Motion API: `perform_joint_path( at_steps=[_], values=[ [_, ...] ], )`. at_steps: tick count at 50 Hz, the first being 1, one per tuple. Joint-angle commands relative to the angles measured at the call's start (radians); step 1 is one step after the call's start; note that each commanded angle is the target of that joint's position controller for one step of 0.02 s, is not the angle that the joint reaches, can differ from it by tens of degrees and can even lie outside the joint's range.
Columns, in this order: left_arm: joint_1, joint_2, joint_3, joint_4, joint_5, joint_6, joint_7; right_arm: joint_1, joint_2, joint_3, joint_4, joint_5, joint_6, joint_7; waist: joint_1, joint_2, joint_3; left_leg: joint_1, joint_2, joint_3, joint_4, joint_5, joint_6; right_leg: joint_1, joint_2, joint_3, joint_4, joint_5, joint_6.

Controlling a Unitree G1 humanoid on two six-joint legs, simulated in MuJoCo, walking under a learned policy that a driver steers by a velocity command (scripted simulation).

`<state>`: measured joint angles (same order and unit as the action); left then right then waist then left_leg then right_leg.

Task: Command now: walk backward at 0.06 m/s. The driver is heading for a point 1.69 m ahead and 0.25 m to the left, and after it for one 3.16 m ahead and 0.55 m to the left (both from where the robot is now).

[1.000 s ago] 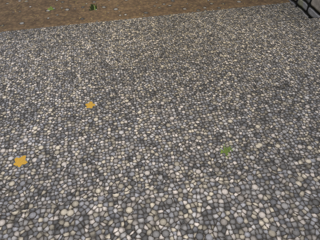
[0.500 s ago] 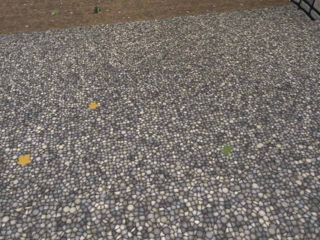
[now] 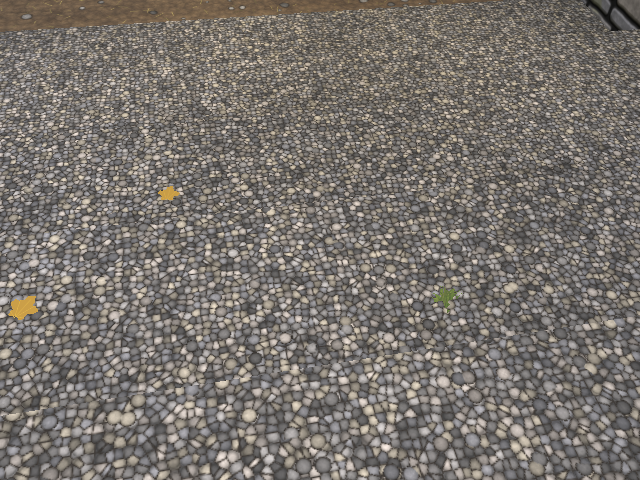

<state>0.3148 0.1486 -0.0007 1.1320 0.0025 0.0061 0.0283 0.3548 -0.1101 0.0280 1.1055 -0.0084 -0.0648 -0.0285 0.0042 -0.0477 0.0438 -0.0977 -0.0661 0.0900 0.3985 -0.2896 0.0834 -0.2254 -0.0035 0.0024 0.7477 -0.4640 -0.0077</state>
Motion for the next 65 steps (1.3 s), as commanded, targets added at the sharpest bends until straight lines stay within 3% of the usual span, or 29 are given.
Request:
perform_joint_path(
  at_steps=[1,8,10,11,14,15,17,20,22,25,29,31,33,35,37,39,41,42,43,44,45,46,47,48,49,50,56,60,65],
  values=[
    [0.095,0.038,0.000,0.000,-0.002,0.030,-0.003,0.057,-0.126,-0.012,-0.017,0.001,0.010,-0.011,0.040,0.132,0.002,0.039,0.265,-0.143,-0.079,1.059,0.024,-0.010,-0.026,-0.010,-0.027,0.067,0.015],
    [0.060,0.096,0.031,-0.008,0.012,0.002,0.007,-0.080,-0.172,-0.050,-0.077,-0.002,0.026,-0.010,0.057,0.111,-0.025,-0.086,0.210,-0.074,0.071,0.914,0.050,0.049,-0.024,-0.040,-0.106,0.464,-0.033],
    [0.050,0.048,0.013,0.021,-0.007,-0.001,0.007,0.053,-0.047,-0.024,-0.031,-0.011,0.042,-0.007,-0.007,-0.014,-0.053,-0.024,0.142,-0.057,-0.004,0.487,-0.025,0.129,-0.095,0.049,-0.306,0.837,-0.039],
    [0.012,0.031,0.008,0.016,-0.007,0.000,0.008,0.097,-0.026,-0.019,-0.007,-0.013,0.051,-0.010,-0.030,-0.030,-0.025,0.022,0.134,-0.067,-0.061,0.308,-0.041,0.117,-0.119,0.071,-0.351,0.771,-0.044],
    [0.012,0.096,0.031,0.004,0.003,0.005,0.010,0.044,-0.137,-0.062,-0.016,-0.005,0.049,-0.003,-0.021,0.019,-0.020,0.020,0.106,-0.081,-0.074,0.108,0.002,0.139,-0.073,0.041,-0.362,0.471,-0.060],
    [0.009,0.128,0.048,0.005,0.002,0.005,0.005,0.035,-0.121,-0.061,-0.022,-0.009,0.048,0.007,-0.020,-0.039,0.002,0.029,0.085,-0.061,-0.059,-0.029,0.012,0.080,-0.066,0.058,-0.381,0.279,-0.085],
    [-0.001,0.115,0.059,-0.005,0.013,0.001,-0.006,0.016,-0.127,-0.071,-0.029,-0.020,0.044,0.018,-0.018,-0.005,0.076,-0.012,0.075,-0.072,-0.049,-0.199,0.024,-0.010,-0.051,0.071,-0.408,0.009,-0.105],
    [-0.006,0.091,0.069,-0.032,0.017,-0.019,-0.003,0.034,-0.157,-0.087,-0.027,-0.019,0.017,0.020,-0.027,0.107,0.131,-0.045,0.137,-0.164,-0.118,-0.237,0.055,-0.064,-0.010,0.000,-0.285,0.030,-0.092],
    [-0.026,0.084,0.075,-0.054,0.033,-0.031,-0.010,0.077,-0.207,-0.110,-0.008,-0.026,0.000,0.021,-0.033,0.181,0.145,0.039,0.252,-0.284,-0.168,-0.165,0.127,-0.167,0.013,-0.112,-0.111,0.097,-0.063],
    [-0.111,0.112,0.089,-0.108,0.046,-0.052,-0.017,0.151,-0.213,-0.118,0.006,-0.040,-0.013,0.026,-0.073,0.129,0.170,0.140,0.378,-0.405,-0.154,-0.057,0.210,-0.390,-0.064,-0.051,0.090,-0.007,-0.053],
    [-0.171,0.133,0.099,-0.155,0.042,-0.060,-0.030,0.171,-0.244,-0.124,0.001,-0.051,-0.030,0.031,-0.074,0.102,0.165,0.214,0.406,-0.403,-0.120,0.012,0.211,-0.568,-0.101,-0.010,0.223,0.021,-0.037],
    [-0.336,0.164,0.118,-0.223,0.003,-0.068,-0.016,0.187,-0.237,-0.114,0.020,-0.058,-0.068,0.021,-0.108,0.114,0.236,0.342,0.407,-0.384,-0.107,-0.066,0.161,-0.838,-0.145,0.148,0.177,0.166,0.004],
    [-0.360,0.150,0.106,-0.261,0.010,-0.068,-0.030,0.067,-0.238,-0.114,-0.018,-0.060,-0.091,0.019,-0.060,0.100,0.231,0.111,0.303,-0.245,-0.100,-0.098,0.106,-0.621,-0.132,0.095,-0.038,0.471,0.013],
    [-0.214,0.110,0.096,-0.209,0.007,-0.070,-0.083,-0.045,-0.207,-0.100,-0.048,-0.037,-0.079,0.021,-0.006,0.042,0.099,-0.237,0.198,-0.094,-0.025,-0.164,0.061,-0.050,-0.072,-0.033,-0.185,0.920,-0.036],
    [-0.080,0.124,0.097,-0.157,0.000,-0.045,-0.108,-0.051,-0.229,-0.097,-0.047,-0.035,-0.071,0.019,0.027,0.066,0.048,-0.316,0.184,-0.057,0.107,-0.187,0.050,0.140,-0.048,-0.076,-0.126,0.975,-0.045],
    [0.014,0.158,0.101,-0.119,0.032,-0.043,-0.094,-0.010,-0.236,-0.093,-0.029,-0.044,-0.051,0.018,0.066,0.046,0.035,-0.190,0.144,-0.014,0.388,-0.101,0.028,0.171,-0.047,-0.109,-0.254,0.975,-0.038],
    [0.224,0.228,0.120,-0.050,0.067,-0.048,-0.063,0.032,-0.262,-0.106,-0.006,-0.024,-0.011,-0.002,0.165,0.020,-0.027,-0.163,0.091,0.007,0.919,0.050,0.012,0.341,-0.080,-0.078,-0.494,0.996,-0.048],
    [0.281,0.285,0.133,-0.032,0.073,-0.055,-0.063,0.038,-0.237,-0.113,-0.014,-0.013,0.008,-0.009,0.194,-0.110,-0.024,-0.322,-0.004,-0.033,1.339,-0.471,0.013,0.415,-0.156,0.024,-0.479,0.926,-0.063],
    [0.316,0.341,0.110,-0.040,0.071,-0.085,-0.083,0.171,-0.129,-0.092,-0.048,0.010,0.001,-0.007,0.079,-0.187,-0.086,-0.531,-0.019,-0.221,1.481,-0.604,0.035,0.550,-0.250,0.026,-0.085,1.461,0.021],
    [0.325,0.318,0.104,-0.029,0.042,-0.091,-0.085,0.273,-0.119,-0.084,-0.042,0.019,-0.011,-0.020,0.024,-0.226,-0.157,-0.665,0.030,-0.244,1.408,-0.451,0.041,0.608,-0.346,0.154,-0.067,1.492,0.023],
    [0.286,0.279,0.097,-0.039,0.031,-0.083,-0.081,0.256,-0.138,-0.082,-0.034,-0.002,-0.001,-0.029,0.013,-0.180,-0.147,-0.710,0.059,-0.186,1.442,-0.324,0.026,0.491,-0.352,0.249,-0.170,1.120,-0.016],
    [0.140,0.311,0.104,-0.092,0.016,-0.089,-0.060,0.166,-0.132,-0.075,-0.085,-0.022,-0.001,-0.019,-0.025,-0.228,-0.214,-0.737,0.107,-0.185,1.282,-0.090,0.022,0.381,-0.434,0.408,-0.330,0.377,-0.127],
    [0.070,0.230,0.082,-0.122,0.018,-0.094,-0.050,0.049,-0.199,-0.086,-0.093,-0.047,0.010,0.004,-0.007,-0.120,-0.145,-0.663,0.146,-0.161,1.221,-0.040,0.002,0.188,-0.389,0.464,-0.445,0.136,-0.154],
    [0.059,0.236,0.075,-0.127,0.033,-0.103,-0.042,-0.007,-0.206,-0.092,-0.119,-0.039,0.030,0.029,-0.025,-0.126,-0.049,-0.604,0.163,-0.170,1.074,0.017,-0.022,-0.001,-0.407,0.454,-0.486,0.160,-0.208],
    [0.053,0.228,0.076,-0.112,0.046,-0.111,-0.040,-0.064,-0.203,-0.092,-0.130,-0.040,0.046,0.043,-0.038,-0.045,0.032,-0.567,0.185,-0.189,0.981,0.051,-0.056,-0.114,-0.374,0.430,-0.474,0.242,-0.224],
    [0.099,0.219,0.075,-0.105,0.041,-0.116,-0.032,-0.096,-0.181,-0.087,-0.140,-0.045,0.054,0.049,-0.029,-0.026,0.059,-0.559,0.191,-0.172,0.911,0.071,-0.073,-0.146,-0.347,0.385,-0.477,0.295,-0.236],
    [0.209,0.116,0.050,-0.096,0.012,-0.100,-0.019,-0.291,-0.131,-0.058,-0.230,-0.028,0.035,0.057,-0.007,-0.014,0.064,-0.579,0.175,-0.086,0.543,0.231,-0.051,0.012,-0.229,0.153,-0.514,0.563,-0.202],
    [0.296,0.118,0.051,-0.074,0.011,-0.086,-0.015,-0.410,-0.109,-0.052,-0.264,-0.015,0.030,0.069,0.045,0.009,0.089,-0.562,0.127,-0.006,0.337,0.253,-0.004,0.177,-0.217,0.082,-0.532,0.632,-0.193],
    [0.237,0.146,0.054,-0.081,0.026,-0.072,-0.017,-0.426,-0.132,-0.071,-0.291,-0.005,0.005,0.074,0.019,-0.015,0.065,-0.420,0.060,0.009,0.160,0.157,0.048,0.317,-0.217,0.029,-0.455,0.911,-0.170]
  ],
)
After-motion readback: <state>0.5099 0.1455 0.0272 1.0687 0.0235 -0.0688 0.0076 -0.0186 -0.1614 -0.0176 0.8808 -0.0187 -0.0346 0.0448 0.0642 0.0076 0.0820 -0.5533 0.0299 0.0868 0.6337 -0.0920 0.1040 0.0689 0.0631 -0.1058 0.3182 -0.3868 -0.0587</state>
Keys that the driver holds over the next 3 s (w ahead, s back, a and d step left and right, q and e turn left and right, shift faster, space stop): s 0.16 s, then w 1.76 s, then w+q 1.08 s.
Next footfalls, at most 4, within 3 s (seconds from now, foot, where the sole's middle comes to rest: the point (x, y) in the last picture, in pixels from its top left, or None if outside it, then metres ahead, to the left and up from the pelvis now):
0.16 right None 0.03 -0.13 -0.78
0.84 right None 0.36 -0.23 -0.95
1.36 left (344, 435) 0.66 -0.06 -0.95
1.98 right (420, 359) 0.88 -0.27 -0.95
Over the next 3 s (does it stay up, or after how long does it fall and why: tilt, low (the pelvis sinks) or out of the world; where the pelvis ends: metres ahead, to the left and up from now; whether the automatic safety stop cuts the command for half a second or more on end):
stays up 1.35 -0.19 -0.34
